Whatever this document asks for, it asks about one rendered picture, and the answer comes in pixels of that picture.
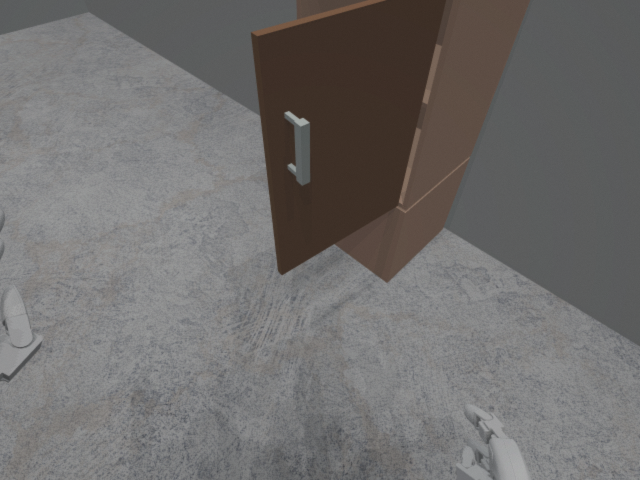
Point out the cupboard door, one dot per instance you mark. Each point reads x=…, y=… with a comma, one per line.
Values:
x=358, y=74

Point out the robot left hand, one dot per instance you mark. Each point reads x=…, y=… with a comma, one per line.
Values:
x=20, y=344

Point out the robot right hand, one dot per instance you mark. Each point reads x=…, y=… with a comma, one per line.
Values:
x=502, y=460

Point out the handle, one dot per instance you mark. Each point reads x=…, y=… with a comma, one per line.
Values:
x=302, y=148

